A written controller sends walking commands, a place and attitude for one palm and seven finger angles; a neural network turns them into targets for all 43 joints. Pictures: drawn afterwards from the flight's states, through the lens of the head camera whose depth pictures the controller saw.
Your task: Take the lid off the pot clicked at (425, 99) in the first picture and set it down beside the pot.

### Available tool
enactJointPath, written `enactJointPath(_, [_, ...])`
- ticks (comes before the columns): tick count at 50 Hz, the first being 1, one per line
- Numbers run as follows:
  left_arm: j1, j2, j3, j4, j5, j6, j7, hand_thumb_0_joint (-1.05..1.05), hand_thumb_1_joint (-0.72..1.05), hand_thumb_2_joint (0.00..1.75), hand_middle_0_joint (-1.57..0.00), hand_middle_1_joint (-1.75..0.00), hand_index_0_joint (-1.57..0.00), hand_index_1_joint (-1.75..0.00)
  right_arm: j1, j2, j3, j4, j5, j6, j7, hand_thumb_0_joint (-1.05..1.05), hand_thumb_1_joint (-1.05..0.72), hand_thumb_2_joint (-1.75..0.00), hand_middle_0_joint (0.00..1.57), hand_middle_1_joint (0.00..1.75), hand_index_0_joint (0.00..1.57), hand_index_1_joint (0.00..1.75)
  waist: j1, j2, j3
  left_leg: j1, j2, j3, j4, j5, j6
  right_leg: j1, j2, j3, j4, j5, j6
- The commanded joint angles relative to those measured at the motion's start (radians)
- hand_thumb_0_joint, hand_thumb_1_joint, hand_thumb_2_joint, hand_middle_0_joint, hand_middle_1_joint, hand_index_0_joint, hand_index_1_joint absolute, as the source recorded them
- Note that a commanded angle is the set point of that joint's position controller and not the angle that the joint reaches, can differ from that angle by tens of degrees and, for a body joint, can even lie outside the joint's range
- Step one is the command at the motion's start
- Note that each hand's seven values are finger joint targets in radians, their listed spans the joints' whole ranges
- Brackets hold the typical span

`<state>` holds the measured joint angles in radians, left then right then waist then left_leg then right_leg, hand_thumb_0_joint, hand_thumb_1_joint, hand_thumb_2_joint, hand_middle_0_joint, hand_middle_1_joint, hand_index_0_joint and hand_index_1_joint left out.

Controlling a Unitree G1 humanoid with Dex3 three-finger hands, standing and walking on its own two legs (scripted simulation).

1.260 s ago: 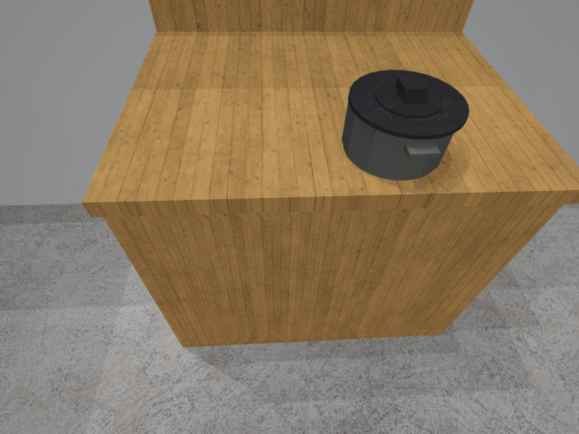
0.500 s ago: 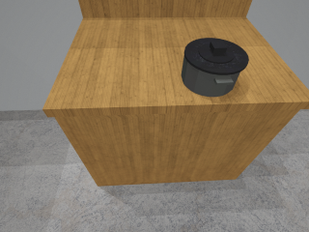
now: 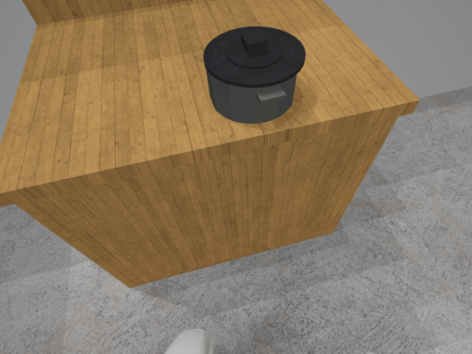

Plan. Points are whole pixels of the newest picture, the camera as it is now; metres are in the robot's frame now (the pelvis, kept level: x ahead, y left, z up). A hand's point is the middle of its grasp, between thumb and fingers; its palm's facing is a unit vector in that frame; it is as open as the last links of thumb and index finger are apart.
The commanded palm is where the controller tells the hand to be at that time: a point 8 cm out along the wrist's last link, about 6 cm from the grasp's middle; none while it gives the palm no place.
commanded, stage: walk to a spot facing it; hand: left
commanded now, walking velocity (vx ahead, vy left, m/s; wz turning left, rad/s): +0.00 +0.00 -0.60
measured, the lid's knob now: (254, 41) +0.65 +0.03 +0.16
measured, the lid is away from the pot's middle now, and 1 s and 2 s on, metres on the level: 0.00 0.00 0.00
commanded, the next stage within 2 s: none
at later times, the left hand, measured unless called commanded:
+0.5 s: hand (139, 321) +0.18 +0.23 -0.16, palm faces -0.25 -0.94 -0.24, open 7.4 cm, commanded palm none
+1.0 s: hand (197, 294) +0.24 +0.12 -0.17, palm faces -0.56 -0.81 -0.19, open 7.4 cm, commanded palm none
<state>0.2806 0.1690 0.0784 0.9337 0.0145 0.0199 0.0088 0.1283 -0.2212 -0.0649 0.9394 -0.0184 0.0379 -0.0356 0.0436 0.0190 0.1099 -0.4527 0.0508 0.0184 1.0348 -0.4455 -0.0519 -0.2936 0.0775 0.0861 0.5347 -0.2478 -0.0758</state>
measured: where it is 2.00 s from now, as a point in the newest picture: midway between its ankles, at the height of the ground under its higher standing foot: outside the picture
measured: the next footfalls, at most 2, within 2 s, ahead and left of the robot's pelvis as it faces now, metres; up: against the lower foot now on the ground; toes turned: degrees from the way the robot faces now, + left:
left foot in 0.30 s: +0.07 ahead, +0.16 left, +0.00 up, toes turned -12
right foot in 0.62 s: +0.00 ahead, -0.11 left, +0.00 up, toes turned -23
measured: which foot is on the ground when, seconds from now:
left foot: up 0.00-0.28, down 0.30-0.62, up 0.64-0.88, down 0.90-1.00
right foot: down 0.00-0.28, up 0.30-0.60, down 0.62-0.90, up 0.92-1.00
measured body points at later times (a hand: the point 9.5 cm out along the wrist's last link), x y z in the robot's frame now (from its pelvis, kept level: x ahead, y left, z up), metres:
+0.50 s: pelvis +0.01 +0.04 +0.00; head +0.08 +0.04 +0.45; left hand +0.19 +0.28 -0.14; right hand +0.01 -0.22 -0.13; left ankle +0.03 +0.17 -0.74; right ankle -0.03 -0.08 -0.68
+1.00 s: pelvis +0.04 +0.02 -0.01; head +0.08 +0.02 +0.44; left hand +0.27 +0.16 -0.16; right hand -0.06 -0.22 -0.13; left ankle +0.13 +0.11 -0.74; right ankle -0.06 -0.07 -0.68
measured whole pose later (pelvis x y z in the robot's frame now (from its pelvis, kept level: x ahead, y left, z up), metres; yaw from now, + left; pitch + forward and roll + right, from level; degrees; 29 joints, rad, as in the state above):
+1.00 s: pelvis +0.04 +0.02 -0.01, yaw -36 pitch +0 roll +0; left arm 0.16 0.25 0.08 0.86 0.02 0.07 -0.03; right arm 0.26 -0.20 -0.01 0.84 -0.03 0.01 -0.03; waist -0.02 -0.06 0.09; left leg -0.32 0.09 0.12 0.62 -0.29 -0.01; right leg -0.44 0.05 0.05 1.04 -0.50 0.03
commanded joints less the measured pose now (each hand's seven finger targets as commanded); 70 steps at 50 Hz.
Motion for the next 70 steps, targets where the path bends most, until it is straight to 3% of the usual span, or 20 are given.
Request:
enactJointPath(1, [0.052, 0.203, 0.049, -0.073, 0.004, -0.011, 0.01, 0.0, 0.9, 0.9, -0.2, -0.3, -0.2, -0.3, -0.02, -0.061, -0.016, -0.094, 0.007, -0.025, 0.001, 0.0, -0.9, -0.9, 0.2, 0.3, 0.2, 0.3, -0.002, -0.138, -0.143, -0.09, 0.0, -0.037, -0.046, 0.032, -0.014, 0.198, -0.245, 0.345, -0.17, 0.378, -0.135])
enactJointPath(12, [-0.071, 0.234, 0.052, -0.153, 0.002, 0.009, 0.003, 0.0, 0.9, 0.9, -0.2, -0.3, -0.2, -0.3, 0.09, -0.088, -0.015, -0.131, 0.022, -0.047, -0.011, 0.0, -0.9, -0.9, 0.2, 0.3, 0.2, 0.3, -0.063, -0.15, -0.191, 0.29, -0.046, -0.053, -0.571, 0.17, 0.024, 0.015, -0.162, 0.397, -0.045, 0.367, -0.045])
enactJointPath(14, [-0.074, 0.151, 0.035, -0.197, -0.006, 0.009, -0.017, 0.0, 0.9, 0.9, -0.2, -0.3, -0.2, -0.3, 0.123, -0.224, -0.035, -0.154, 0.0, -0.053, -0.012, 0.0, -0.9, -0.9, 0.2, 0.3, 0.2, 0.3, -0.076, 0.251, -0.162, 0.486, 0.307, -0.43, -0.782, 0.231, 0.158, -0.335, 0.059, 0.125, 0.245, -0.201, 0.068])
enactJointPath(15, [-0.091, 0.179, 0.041, -0.21, 0.004, 0.0, -0.022, 0.0, 0.9, 0.9, -0.2, -0.3, -0.2, -0.3, 0.111, -0.239, -0.032, -0.18, -0.007, -0.044, -0.008, 0.0, -0.9, -0.9, 0.2, 0.3, 0.2, 0.3, -0.069, 0.218, -0.107, 0.357, 0.419, -0.48, -0.791, 0.321, 0.249, -0.346, -0.001, 0.017, 0.471, -0.326, 0.106])
enactJointPath(20, [-0.111, 0.166, 0.027, -0.174, 0.001, 0.016, -0.048, 0.0, 0.9, 0.9, -0.2, -0.3, -0.2, -0.3, 0.058, -0.148, 0.004, -0.183, -0.013, -0.054, -0.007, 0.0, -0.9, -0.9, 0.2, 0.3, 0.2, 0.3, -0.036, 0.134, -0.121, 0.334, 0.223, -0.111, -0.685, 0.647, 0.204, -0.298, -0.09, -0.035, 0.592, -0.205, 0.131])
enactJointPath(28, [-0.121, 0.158, 0.01, -0.165, -0.003, 0.006, -0.055, 0.0, 0.9, 0.9, -0.2, -0.3, -0.2, -0.3, 0.174, -0.216, -0.027, -0.131, -0.01, -0.043, 0.004, 0.0, -0.9, -0.9, 0.2, 0.3, 0.2, 0.3, -0.05, 0.147, -0.173, 0.308, 0.226, 0.038, -0.505, 0.71, 0.126, 0.062, -0.054, -0.172, 0.013, -0.074, 0.09])
enactJointPath(29, [-0.048, 0.196, 0.02, -0.139, -0.001, -0.002, -0.049, 0.0, 0.9, 0.9, -0.2, -0.3, -0.2, -0.3, 0.169, -0.202, -0.026, -0.134, -0.003, -0.042, 0.008, 0.0, -0.9, -0.9, 0.2, 0.3, 0.2, 0.3, -0.01, 0.079, -0.2, 0.2, 0.196, 0.08, -0.362, 0.595, 0.08, 0.238, -0.079, -0.131, -0.102, 0.072, 0.067])
enactJointPath(30, [0.026, 0.33, 0.049, -0.122, 0.01, -0.014, -0.028, 0.0, 0.9, 0.9, -0.2, -0.3, -0.2, -0.3, 0.166, -0.121, -0.007, -0.164, 0.008, -0.04, 0.015, 0.0, -0.9, -0.9, 0.2, 0.3, 0.2, 0.3, 0.017, -0.264, -0.236, -0.094, 0.088, 0.172, -0.115, 0.156, 0.009, 0.448, -0.346, 0.235, -0.187, 0.344, -0.038])
enactJointPath(31, [0.07, 0.365, 0.061, -0.114, -0.007, -0.005, -0.011, 0.0, 0.9, 0.9, -0.2, -0.3, -0.2, -0.3, 0.082, -0.133, -0.004, -0.198, 0.003, -0.031, 0.006, 0.0, -0.9, -0.9, 0.2, 0.3, 0.2, 0.3, 0.06, -0.284, -0.214, -0.196, 0.042, 0.053, 0.043, -0.216, -0.013, 0.385, -0.485, 0.361, -0.173, 0.572, -0.154])
enactJointPath(42, [-0.168, 0.261, 0.038, -0.166, 0.001, 0.018, -0.004, 0.0, 0.9, 0.9, -0.2, -0.3, -0.2, -0.3, 0.235, -0.095, -0.005, -0.108, 0.012, -0.035, 0.002, 0.0, -0.9, -0.9, 0.2, 0.3, 0.2, 0.3, -0.093, -0.169, -0.169, 0.191, -0.017, 0.058, -0.442, 0.167, -0.013, 0.054, -0.216, 0.208, -0.026, 0.405, -0.055])
enactJointPath(43, [-0.169, 0.23, 0.035, -0.175, -0.006, 0.023, -0.008, 0.0, 0.9, 0.9, -0.2, -0.3, -0.2, -0.3, 0.258, -0.12, -0.01, -0.105, 0.009, -0.042, -0.003, 0.0, -0.9, -0.9, 0.2, 0.3, 0.2, 0.3, -0.105, -0.115, -0.162, 0.29, 0.02, 0.015, -0.556, 0.225, 0.008, -0.031, -0.17, 0.194, 0.034, 0.293, -0.014])
enactJointPath(45, [-0.117, 0.151, 0.02, -0.205, -0.01, 0.024, -0.023, 0.0, 0.9, 0.9, -0.2, -0.3, -0.2, -0.3, 0.276, -0.266, -0.026, -0.136, -0.009, -0.045, -0.003, 0.0, -0.9, -0.9, 0.2, 0.3, 0.2, 0.3, -0.093, 0.29, -0.15, 0.357, 0.429, -0.427, -0.775, 0.331, 0.213, -0.275, 0.008, -0.047, 0.438, -0.375, 0.094])
enactJointPath(46, [-0.122, 0.173, 0.025, -0.194, 0.005, 0.021, -0.025, 0.0, 0.9, 0.9, -0.2, -0.3, -0.2, -0.3, 0.246, -0.234, -0.014, -0.141, -0.014, -0.045, -0.001, 0.0, -0.9, -0.9, 0.2, 0.3, 0.2, 0.3, -0.096, 0.214, -0.124, 0.273, 0.433, -0.432, -0.787, 0.231, 0.241, -0.256, -0.047, -0.001, 0.592, -0.363, 0.097])
enactJointPath(50, [-0.137, 0.142, 0.019, -0.173, -0.003, 0.028, -0.05, 0.0, 0.9, 0.9, -0.2, -0.3, -0.2, -0.3, 0.114, -0.179, 0.001, -0.164, -0.013, -0.045, -0.001, 0.0, -0.9, -0.9, 0.2, 0.3, 0.2, 0.3, -0.045, 0.177, -0.094, 0.242, 0.284, -0.07, -0.715, 0.396, 0.183, -0.23, -0.11, -0.072, 0.568, -0.237, 0.117])
enactJointPath(57, [-0.099, 0.134, 0.008, -0.167, -0.003, 0.012, -0.048, 0.0, 0.9, 0.9, -0.2, -0.3, -0.2, -0.3, 0.175, -0.212, -0.037, -0.137, -0.009, -0.037, 0.016, 0.0, -0.9, -0.9, 0.2, 0.3, 0.2, 0.3, -0.059, 0.132, -0.163, 0.257, 0.283, 0.094, -0.534, 0.511, 0.129, 0.041, -0.063, -0.199, 0.062, -0.1, 0.098])
enactJointPath(58, [-0.039, 0.156, 0.017, -0.151, -0.001, 0.005, -0.043, 0.0, 0.9, 0.9, -0.2, -0.3, -0.2, -0.3, 0.16, -0.193, -0.039, -0.143, -0.005, -0.035, 0.017, 0.0, -0.9, -0.9, 0.2, 0.3, 0.2, 0.3, -0.023, 0.078, -0.176, 0.192, 0.253, 0.129, -0.421, 0.431, 0.084, 0.148, -0.076, -0.173, -0.07, 0.013, 0.082])
enactJointPath(59, [0.014, 0.276, 0.041, -0.138, 0.01, -0.007, -0.028, 0.0, 0.9, 0.9, -0.2, -0.3, -0.2, -0.3, 0.153, -0.116, -0.024, -0.171, 0.006, -0.028, 0.022, 0.0, -0.9, -0.9, 0.2, 0.3, 0.2, 0.3, 0.001, -0.226, -0.174, -0.052, 0.144, 0.207, -0.188, 0.093, 0.008, 0.305, -0.304, 0.157, -0.212, 0.174, -0.002])
enactJointPath(60, [0.066, 0.348, 0.06, -0.13, 0.0, -0.004, -0.012, 0.0, 0.9, 0.9, -0.2, -0.3, -0.2, -0.3, 0.057, -0.088, -0.009, -0.221, 0.001, -0.019, 0.019, 0.0, -0.9, -0.9, 0.2, 0.3, 0.2, 0.3, 0.052, -0.343, -0.146, -0.201, 0.055, 0.105, -0.002, -0.213, -0.018, 0.26, -0.482, 0.387, -0.248, 0.356, -0.12])
enactJointPath(64, [-0.068, 0.229, 0.039, -0.153, 0.003, -0.001, 0.005, 0.0, 0.9, 0.9, -0.2, -0.3, -0.2, -0.3, 0.046, -0.096, -0.012, -0.163, -0.002, -0.018, 0.012, 0.0, -0.9, -0.9, 0.2, 0.3, 0.2, 0.3, -0.023, -0.191, -0.131, -0.137, 0.064, -0.002, 0.049, -0.027, -0.018, 0.162, -0.305, 0.197, -0.144, 0.422, -0.128])
enactJointPath(70, [-0.049, 0.253, 0.043, -0.144, 0.006, 0.003, 0.0, 0.0, 0.9, 0.9, -0.2, -0.3, -0.2, -0.3, 0.037, -0.066, -0.008, -0.163, 0.011, -0.023, 0.011, 0.0, -0.9, -0.9, 0.2, 0.3, 0.2, 0.3, -0.017, -0.172, -0.142, -0.005, -0.013, 0.025, -0.175, 0.016, -0.019, 0.116, -0.279, 0.258, -0.133, 0.456, -0.124])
